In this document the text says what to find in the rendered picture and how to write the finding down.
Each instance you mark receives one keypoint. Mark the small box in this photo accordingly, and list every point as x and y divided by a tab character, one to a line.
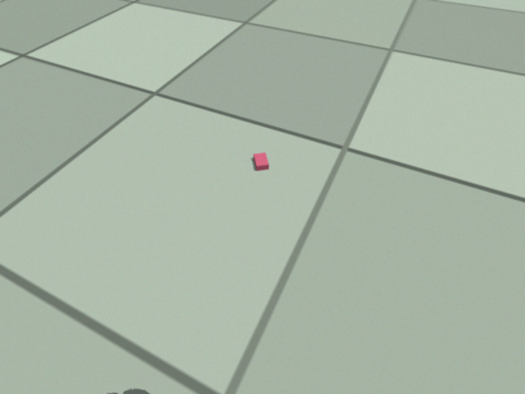
261	162

